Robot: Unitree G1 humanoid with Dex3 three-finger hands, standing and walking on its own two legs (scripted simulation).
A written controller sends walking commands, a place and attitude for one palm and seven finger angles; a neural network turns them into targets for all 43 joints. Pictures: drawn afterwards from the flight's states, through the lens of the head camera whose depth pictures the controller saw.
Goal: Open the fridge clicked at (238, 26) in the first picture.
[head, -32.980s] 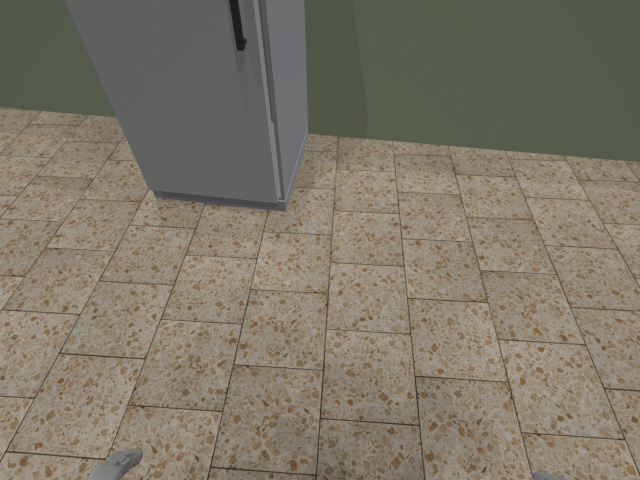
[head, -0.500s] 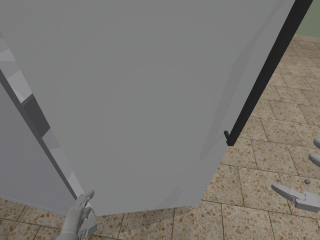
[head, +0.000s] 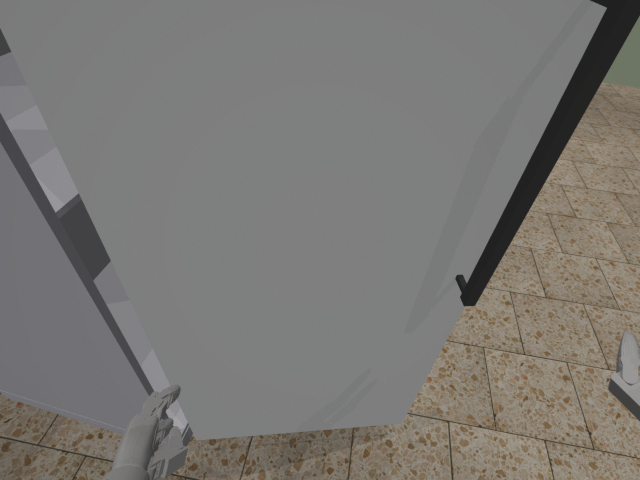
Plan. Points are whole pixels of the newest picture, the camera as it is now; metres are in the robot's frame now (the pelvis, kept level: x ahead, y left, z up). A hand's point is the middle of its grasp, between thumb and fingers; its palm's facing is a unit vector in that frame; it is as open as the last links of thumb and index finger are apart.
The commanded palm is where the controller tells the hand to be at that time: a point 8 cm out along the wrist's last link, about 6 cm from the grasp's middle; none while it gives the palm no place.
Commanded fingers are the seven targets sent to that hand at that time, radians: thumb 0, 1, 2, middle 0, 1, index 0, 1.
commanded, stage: draw the hand back to the body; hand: right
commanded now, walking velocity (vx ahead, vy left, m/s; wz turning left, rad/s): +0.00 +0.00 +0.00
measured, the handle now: (516, 187) +0.42 -0.25 +0.19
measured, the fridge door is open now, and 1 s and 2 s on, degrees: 70 70 70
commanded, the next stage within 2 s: step back with the hand held close in 0.28 s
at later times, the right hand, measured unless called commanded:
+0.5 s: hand (619, 370) +0.18 -0.27 +0.16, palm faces +0.49 +0.79 -0.38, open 7.4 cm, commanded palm +0.13 -0.30 +0.17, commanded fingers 0.00 -0.90 -0.90 0.20 0.30 0.20 0.30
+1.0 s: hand out of the picture +0.11 -0.30 +0.15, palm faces +0.48 +0.76 -0.43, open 7.4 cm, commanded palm +0.05 -0.33 +0.17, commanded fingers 0.00 -0.90 -0.90 0.20 0.30 0.20 0.30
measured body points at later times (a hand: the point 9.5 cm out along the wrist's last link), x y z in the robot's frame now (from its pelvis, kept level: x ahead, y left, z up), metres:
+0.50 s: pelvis -0.01 +0.01 +0.00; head -0.02 +0.02 +0.45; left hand +0.18 +0.23 -0.09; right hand +0.15 -0.30 +0.18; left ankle -0.03 +0.11 -0.75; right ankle +0.02 -0.11 -0.75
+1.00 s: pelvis -0.08 -0.03 -0.02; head -0.07 -0.03 +0.43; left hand +0.10 +0.20 -0.09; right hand +0.08 -0.34 +0.17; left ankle -0.03 +0.11 -0.74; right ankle +0.02 -0.11 -0.74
